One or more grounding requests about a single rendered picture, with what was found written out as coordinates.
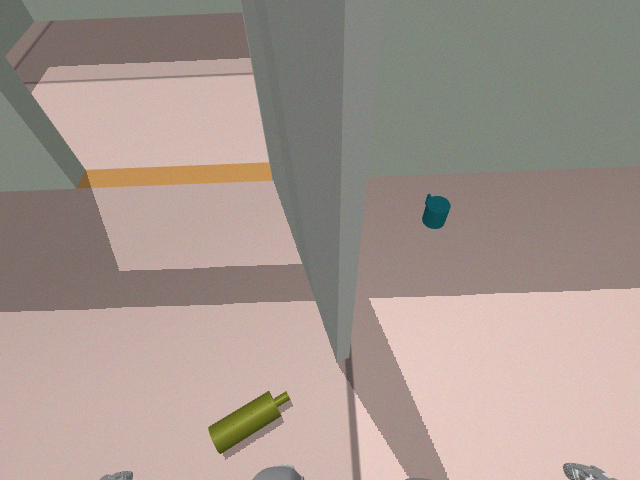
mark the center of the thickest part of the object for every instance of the right robot hand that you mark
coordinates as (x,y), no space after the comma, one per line
(576,471)

